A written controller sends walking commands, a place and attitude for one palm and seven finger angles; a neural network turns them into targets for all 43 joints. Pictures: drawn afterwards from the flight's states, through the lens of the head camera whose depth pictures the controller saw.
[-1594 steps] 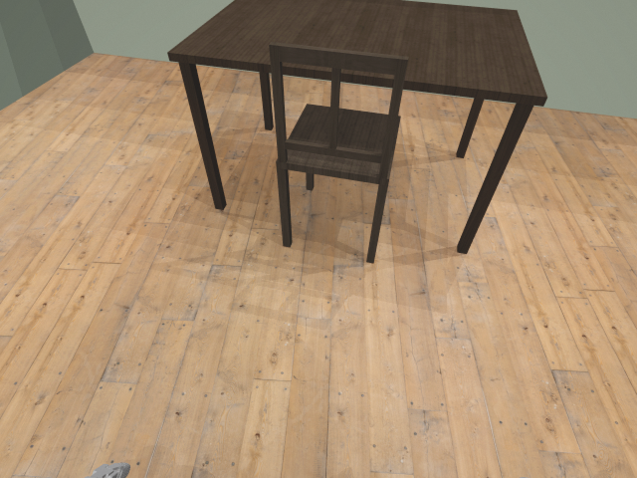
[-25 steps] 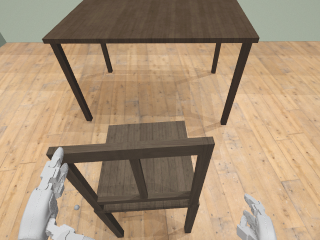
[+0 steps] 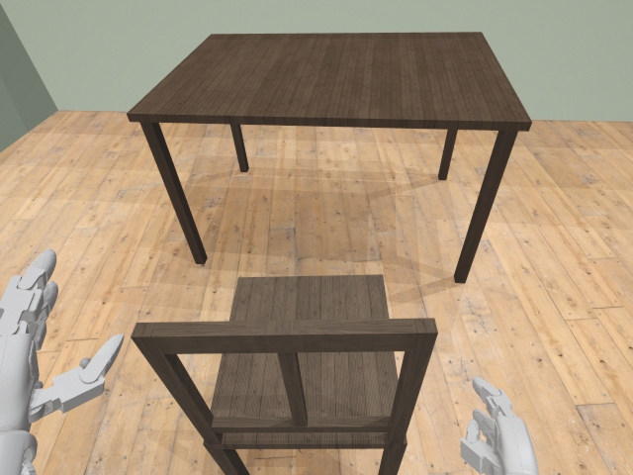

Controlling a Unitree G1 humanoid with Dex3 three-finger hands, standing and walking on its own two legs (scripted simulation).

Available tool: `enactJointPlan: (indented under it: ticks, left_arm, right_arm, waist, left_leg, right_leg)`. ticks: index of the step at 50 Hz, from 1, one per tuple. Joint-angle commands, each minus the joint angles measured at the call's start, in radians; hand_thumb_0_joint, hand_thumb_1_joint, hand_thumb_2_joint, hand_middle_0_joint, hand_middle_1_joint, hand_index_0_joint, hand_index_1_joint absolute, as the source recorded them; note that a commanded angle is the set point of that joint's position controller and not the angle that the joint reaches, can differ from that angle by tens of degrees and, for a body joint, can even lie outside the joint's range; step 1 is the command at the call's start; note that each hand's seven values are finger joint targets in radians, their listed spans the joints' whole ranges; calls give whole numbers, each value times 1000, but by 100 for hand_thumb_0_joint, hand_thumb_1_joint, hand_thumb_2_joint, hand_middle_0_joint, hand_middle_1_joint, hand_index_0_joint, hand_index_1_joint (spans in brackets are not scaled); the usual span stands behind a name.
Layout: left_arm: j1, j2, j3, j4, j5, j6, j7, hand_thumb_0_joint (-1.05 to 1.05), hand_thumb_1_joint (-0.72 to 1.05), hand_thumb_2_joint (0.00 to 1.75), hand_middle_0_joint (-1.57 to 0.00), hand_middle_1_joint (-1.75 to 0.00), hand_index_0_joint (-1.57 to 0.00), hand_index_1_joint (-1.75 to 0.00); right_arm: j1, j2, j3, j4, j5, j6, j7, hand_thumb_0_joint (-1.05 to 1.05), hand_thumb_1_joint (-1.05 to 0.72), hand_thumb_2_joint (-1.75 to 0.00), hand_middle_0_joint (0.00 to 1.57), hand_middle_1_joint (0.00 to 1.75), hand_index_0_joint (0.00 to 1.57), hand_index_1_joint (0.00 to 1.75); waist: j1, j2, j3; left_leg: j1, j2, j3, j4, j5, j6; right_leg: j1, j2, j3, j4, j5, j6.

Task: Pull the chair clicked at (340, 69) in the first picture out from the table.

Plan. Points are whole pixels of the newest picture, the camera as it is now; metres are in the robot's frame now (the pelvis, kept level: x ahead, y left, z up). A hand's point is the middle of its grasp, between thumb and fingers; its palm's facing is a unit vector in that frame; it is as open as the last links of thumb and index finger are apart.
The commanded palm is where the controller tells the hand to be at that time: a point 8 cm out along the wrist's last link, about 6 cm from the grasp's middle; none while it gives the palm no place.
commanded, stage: draw the hand back to the body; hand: left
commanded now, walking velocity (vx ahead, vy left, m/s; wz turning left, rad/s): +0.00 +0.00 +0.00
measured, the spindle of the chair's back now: (294, 389) +0.28 +0.08 -0.11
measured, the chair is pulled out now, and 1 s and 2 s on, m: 0.66 0.66 0.66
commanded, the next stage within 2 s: step back with the hand held close in 0.48 s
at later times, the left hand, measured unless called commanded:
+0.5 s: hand (58, 339) +0.18 +0.27 +0.17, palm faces +0.46 -0.78 -0.42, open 7.4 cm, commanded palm +0.14 +0.31 +0.18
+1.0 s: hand (54, 356) +0.17 +0.28 +0.15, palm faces +0.36 -0.78 -0.51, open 7.4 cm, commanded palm +0.12 +0.32 +0.18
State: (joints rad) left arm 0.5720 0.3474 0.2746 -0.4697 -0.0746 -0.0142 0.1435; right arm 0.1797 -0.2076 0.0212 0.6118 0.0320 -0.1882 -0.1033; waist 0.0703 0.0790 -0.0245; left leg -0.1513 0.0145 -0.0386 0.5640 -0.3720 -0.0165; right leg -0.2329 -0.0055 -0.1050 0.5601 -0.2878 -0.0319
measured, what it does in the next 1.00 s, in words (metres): stands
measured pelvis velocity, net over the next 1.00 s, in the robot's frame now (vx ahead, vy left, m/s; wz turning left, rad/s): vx -0.03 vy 0.02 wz -0.03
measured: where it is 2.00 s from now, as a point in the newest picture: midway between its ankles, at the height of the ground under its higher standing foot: outside the picture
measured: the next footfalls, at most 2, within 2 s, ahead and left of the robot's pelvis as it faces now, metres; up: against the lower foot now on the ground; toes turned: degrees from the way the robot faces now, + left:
right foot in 1.94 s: -0.04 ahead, -0.10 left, +0.00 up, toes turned -3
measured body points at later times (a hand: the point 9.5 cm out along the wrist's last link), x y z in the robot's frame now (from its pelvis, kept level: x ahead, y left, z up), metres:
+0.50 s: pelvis +0.00 +0.01 +0.01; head -0.02 -0.02 +0.46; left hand +0.15 +0.31 +0.19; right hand +0.19 -0.22 -0.07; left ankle -0.04 +0.13 -0.73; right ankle +0.01 -0.10 -0.73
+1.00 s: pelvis -0.03 +0.02 +0.00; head -0.01 +0.00 +0.45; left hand +0.15 +0.32 +0.18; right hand +0.14 -0.22 -0.09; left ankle -0.04 +0.13 -0.73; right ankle +0.01 -0.10 -0.73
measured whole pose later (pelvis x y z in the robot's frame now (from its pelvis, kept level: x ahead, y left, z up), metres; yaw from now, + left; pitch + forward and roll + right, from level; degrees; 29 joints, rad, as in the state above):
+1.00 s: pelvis -0.03 +0.02 +0.00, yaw -2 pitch +1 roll +0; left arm 0.59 0.39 0.38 -0.48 -0.07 -0.07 0.13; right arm 0.18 -0.23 -0.02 0.60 0.03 -0.07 -0.10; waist 0.02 0.06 0.01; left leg -0.25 -0.01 0.01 0.53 -0.30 0.02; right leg -0.33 -0.03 -0.06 0.50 -0.19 0.00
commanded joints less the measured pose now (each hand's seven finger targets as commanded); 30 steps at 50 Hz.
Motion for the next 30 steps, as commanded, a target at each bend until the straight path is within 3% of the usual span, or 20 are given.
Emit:
enactJointPlan:
  ticks: [1, 5, 6, 7, 9, 10, 11, 15, 17, 21, 23, 25, 26, 29, 30]
  left_arm:
    - [-124, 195, 189, -187, -5, -75, 22, 0, 75, 83, -18, -27, -18, -27]
    - [-174, 226, 243, -175, -12, -89, 22, 0, 90, 90, -20, -30, -20, -30]
    - [-155, 193, 221, -138, -13, -84, 15, 0, 90, 90, -20, -30, -20, -30]
    - [-130, 158, 194, -107, -15, -83, 10, 0, 90, 90, -20, -30, -20, -30]
    - [-113, 137, 171, -103, -14, -83, 1, 0, 90, 90, -20, -30, -20, -30]
    - [-114, 151, 180, -108, -13, -86, 2, 0, 90, 90, -20, -30, -20, -30]
    - [-109, 154, 182, -113, -12, -84, 0, 0, 90, 90, -20, -30, -20, -30]
    - [-125, 214, 221, -215, -7, -106, 10, 0, 90, 90, -20, -30, -20, -30]
    - [-139, 226, 229, -243, -2, -107, 15, 0, 90, 90, -20, -30, -20, -30]
    - [-139, 199, 220, -187, -5, -94, 15, 0, 90, 90, -20, -30, -20, -30]
    - [-135, 177, 207, -137, -7, -94, 14, 0, 90, 90, -20, -30, -20, -30]
    - [-140, 170, 198, -133, -6, -96, 9, 0, 90, 90, -20, -30, -20, -30]
    - [-150, 166, 192, -136, -6, -94, 6, 0, 90, 90, -20, -30, -20, -30]
    - [-150, 167, 185, -137, -8, -100, 6, 0, 90, 90, -20, -30, -20, -30]
    - [-209, 143, 133, -191, -4, -107, 1, 0, 90, 90, -20, -30, -20, -30]
  right_arm:
    - [-142, -104, -38, -136, 1, -55, 4, 0, -90, -90, 20, 30, 20, 30]
    - [-140, -111, -44, -125, -4, -54, 11, 0, -90, -90, 20, 30, 20, 30]
    - [-146, -112, -44, -119, -2, -54, 14, 0, -90, -90, 20, 30, 20, 30]
    - [-145, -108, -45, -117, -3, -51, 17, 0, -90, -90, 20, 30, 20, 30]
    - [-146, -116, -52, -119, -2, -43, 24, 0, -90, -90, 20, 30, 20, 30]
    - [-148, -117, -56, -118, -3, -42, 25, 0, -90, -90, 20, 30, 20, 30]
    - [-154, -119, -56, -120, -1, -44, 28, 0, -90, -90, 20, 30, 20, 30]
    - [-151, -119, -59, -123, -8, -54, 28, 0, -90, -90, 20, 30, 20, 30]
    - [-151, -115, -55, -120, -8, -62, 27, 0, -90, -90, 20, 30, 20, 30]
    - [-159, -115, -54, -107, -3, -56, 23, 0, -90, -90, 20, 30, 20, 30]
    - [-155, -116, -57, -101, -2, -49, 22, 0, -90, -90, 20, 30, 20, 30]
    - [-155, -117, -59, -104, -2, -46, 24, 0, -90, -90, 20, 30, 20, 30]
    - [-159, -119, -57, -105, 1, -45, 26, 0, -90, -90, 20, 30, 20, 30]
    - [-158, -120, -57, -113, -3, -45, 29, 0, -90, -90, 20, 30, 20, 30]
    - [-164, -124, -52, -124, -5, -52, 30, 0, -90, -90, 20, 30, 20, 30]
  waist:
    - [-5, -4, -15]
    - [1, -22, -47]
    - [-3, -17, -26]
    - [-3, -52, -8]
    - [-1, -51, -21]
    - [1, -66, -36]
    - [1, -16, -43]
    - [11, -28, -117]
    - [10, 23, -104]
    - [0, 6, -27]
    - [-2, -32, -1]
    - [-2, -23, -12]
    - [-4, 17, -1]
    - [2, -30, -14]
    - [-5, -19, -28]
  left_leg:
    - [-60, 20, 9, -119, 288, 28]
    - [-27, 22, 16, -139, 306, 32]
    - [-37, 21, 13, -144, 306, 30]
    - [-39, 25, 14, -147, 299, 31]
    - [-32, 26, 16, -150, 324, 35]
    - [-25, 26, 18, -151, 324, 37]
    - [-20, 22, 22, -153, 320, 35]
    - [5, 24, 19, -160, 366, 36]
    - [4, 22, 19, -165, 369, 31]
    - [-14, 29, 20, -174, 336, 28]
    - [-23, 31, 21, -175, 311, 32]
    - [-14, 30, 24, -174, 299, 34]
    - [-20, 29, 22, -179, 285, 30]
    - [-24, 29, 14, -186, 258, 34]
    - [-13, 25, 14, -186, 258, 36]
  right_leg:
    - [109, -43, 53, -130, 233, 9]
    - [137, -45, 50, -144, 252, 13]
    - [135, -42, 50, -148, 246, 11]
    - [125, -43, 46, -152, 239, 15]
    - [134, -45, 46, -154, 258, 16]
    - [141, -47, 47, -157, 262, 17]
    - [148, -47, 53, -158, 260, 15]
    - [195, -51, 53, -156, 299, 12]
    - [196, -52, 54, -159, 298, 8]
    - [160, -46, 53, -179, 265, 7]
    - [142, -45, 52, -183, 243, 10]
    - [141, -46, 54, -185, 231, 12]
    - [137, -46, 58, -189, 212, 9]
    - [141, -45, 54, -190, 181, 10]
    - [141, -47, 56, -188, 182, 11]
